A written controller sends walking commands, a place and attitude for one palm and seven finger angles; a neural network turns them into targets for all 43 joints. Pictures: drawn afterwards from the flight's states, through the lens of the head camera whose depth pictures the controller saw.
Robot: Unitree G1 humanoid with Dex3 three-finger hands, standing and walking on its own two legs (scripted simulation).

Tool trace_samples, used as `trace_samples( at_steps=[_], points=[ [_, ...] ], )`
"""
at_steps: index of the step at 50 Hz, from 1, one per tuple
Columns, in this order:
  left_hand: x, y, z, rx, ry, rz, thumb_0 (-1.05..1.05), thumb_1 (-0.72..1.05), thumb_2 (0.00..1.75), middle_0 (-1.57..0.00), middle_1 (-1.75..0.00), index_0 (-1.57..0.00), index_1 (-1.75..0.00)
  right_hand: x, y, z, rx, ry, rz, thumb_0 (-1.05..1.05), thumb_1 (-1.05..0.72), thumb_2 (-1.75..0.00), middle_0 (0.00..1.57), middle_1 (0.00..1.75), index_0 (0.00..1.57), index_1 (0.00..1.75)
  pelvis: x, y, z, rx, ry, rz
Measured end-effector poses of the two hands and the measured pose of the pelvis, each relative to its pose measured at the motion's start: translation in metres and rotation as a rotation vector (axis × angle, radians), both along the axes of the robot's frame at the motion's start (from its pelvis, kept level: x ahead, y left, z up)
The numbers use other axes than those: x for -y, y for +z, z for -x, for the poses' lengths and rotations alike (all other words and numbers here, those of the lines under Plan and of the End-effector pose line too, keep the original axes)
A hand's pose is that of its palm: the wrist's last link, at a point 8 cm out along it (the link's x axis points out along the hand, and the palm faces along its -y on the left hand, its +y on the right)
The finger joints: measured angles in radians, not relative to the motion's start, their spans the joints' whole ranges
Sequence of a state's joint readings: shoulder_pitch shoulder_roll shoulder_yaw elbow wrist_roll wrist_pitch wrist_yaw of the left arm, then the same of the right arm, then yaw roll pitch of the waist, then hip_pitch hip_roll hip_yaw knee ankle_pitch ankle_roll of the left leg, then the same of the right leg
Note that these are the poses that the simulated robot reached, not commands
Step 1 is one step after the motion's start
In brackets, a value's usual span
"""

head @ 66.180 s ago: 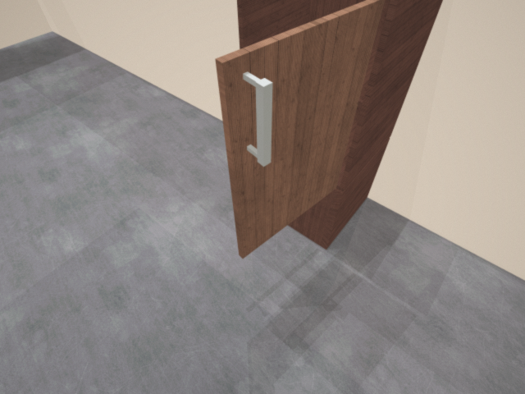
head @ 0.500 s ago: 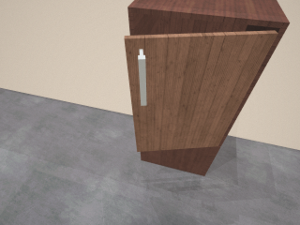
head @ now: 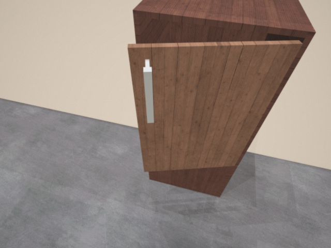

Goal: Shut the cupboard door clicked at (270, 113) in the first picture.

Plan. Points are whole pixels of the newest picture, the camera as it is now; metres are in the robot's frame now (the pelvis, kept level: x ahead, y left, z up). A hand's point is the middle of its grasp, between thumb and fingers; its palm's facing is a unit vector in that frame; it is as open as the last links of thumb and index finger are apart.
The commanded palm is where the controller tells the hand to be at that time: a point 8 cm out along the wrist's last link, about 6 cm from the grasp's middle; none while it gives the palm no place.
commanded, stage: shuffle to correct the standing spot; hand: left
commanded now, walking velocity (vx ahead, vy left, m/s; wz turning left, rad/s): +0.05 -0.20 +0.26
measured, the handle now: (149, 93) +0.46 +0.08 +0.13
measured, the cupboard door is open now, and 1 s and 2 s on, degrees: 19 19 19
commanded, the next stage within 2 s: come to a stop and stand still in 0.92 s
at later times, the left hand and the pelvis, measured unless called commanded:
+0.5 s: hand out of the picture -0.02 +0.12 -0.20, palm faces +0.16 -0.97 -0.17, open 7.4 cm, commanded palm none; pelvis +0.04 -0.04 -0.02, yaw +7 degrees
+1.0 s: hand out of the picture +0.07 +0.04 -0.18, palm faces +0.16 -0.96 -0.23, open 7.4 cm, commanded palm none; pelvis +0.06 -0.15 -0.01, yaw +7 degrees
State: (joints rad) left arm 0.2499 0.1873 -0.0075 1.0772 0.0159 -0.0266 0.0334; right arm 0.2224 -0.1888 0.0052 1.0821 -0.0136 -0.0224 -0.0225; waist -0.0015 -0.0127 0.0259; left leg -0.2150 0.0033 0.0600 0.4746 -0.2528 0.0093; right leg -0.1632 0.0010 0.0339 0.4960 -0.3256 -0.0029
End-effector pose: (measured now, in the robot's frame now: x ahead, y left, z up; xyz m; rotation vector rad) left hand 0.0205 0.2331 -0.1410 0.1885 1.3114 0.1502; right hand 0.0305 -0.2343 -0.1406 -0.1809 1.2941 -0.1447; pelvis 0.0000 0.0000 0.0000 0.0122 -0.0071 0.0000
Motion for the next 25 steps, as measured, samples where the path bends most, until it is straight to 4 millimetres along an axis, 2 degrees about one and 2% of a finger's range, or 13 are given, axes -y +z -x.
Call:
trace_samples(
  at_steps=[8, 17, 21, 25],
  points=[
    [0.011, -0.007, -0.002, -0.027, 0.016, 0.018, 0.00, 0.91, 0.90, -0.20, -0.30, -0.20, -0.29, 0.004, -0.002, -0.004, -0.030, 0.003, 0.002, 0.00, -0.91, -0.90, 0.20, 0.30, 0.20, 0.30, 0.009, -0.002, -0.009, -0.006, 0.020, -0.002],
    [0.036, -0.011, 0.022, -0.108, 0.086, 0.025, 0.00, 0.91, 0.90, -0.20, -0.30, -0.20, -0.29, 0.019, -0.011, -0.010, -0.094, 0.013, -0.005, 0.00, -0.91, -0.90, 0.20, 0.30, 0.20, 0.30, 0.031, -0.008, -0.023, -0.026, 0.054, 0.006],
    [0.048, -0.016, 0.036, -0.139, 0.136, 0.034, 0.00, 0.91, 0.90, -0.20, -0.30, -0.20, -0.29, 0.029, -0.012, -0.023, -0.110, 0.037, 0.016, 0.00, -0.91, -0.90, 0.20, 0.30, 0.20, 0.30, 0.039, -0.012, -0.031, -0.025, 0.093, 0.021],
    [0.062, -0.028, 0.051, -0.173, 0.191, 0.066, 0.00, 0.91, 0.90, -0.20, -0.30, -0.20, -0.29, 0.033, -0.011, -0.046, -0.104, 0.082, 0.051, 0.00, -0.91, -0.90, 0.20, 0.30, 0.20, 0.30, 0.041, -0.017, -0.039, -0.016, 0.128, 0.037]
  ],
)
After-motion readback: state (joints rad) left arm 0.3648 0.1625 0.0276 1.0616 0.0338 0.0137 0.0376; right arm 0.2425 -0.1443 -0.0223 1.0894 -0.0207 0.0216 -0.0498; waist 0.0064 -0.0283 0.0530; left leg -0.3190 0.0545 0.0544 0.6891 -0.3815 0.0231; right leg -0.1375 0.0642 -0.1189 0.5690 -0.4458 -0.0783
